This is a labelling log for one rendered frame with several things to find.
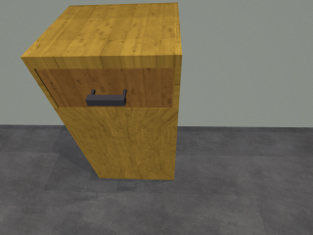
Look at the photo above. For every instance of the cabinet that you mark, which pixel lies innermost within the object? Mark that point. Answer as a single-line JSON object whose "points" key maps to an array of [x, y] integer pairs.
{"points": [[118, 142]]}

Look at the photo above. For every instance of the handle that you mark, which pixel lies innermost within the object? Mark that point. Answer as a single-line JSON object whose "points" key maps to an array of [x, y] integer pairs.
{"points": [[106, 100]]}

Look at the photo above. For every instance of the drawer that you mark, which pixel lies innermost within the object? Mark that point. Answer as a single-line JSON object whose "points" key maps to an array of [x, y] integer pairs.
{"points": [[145, 87]]}

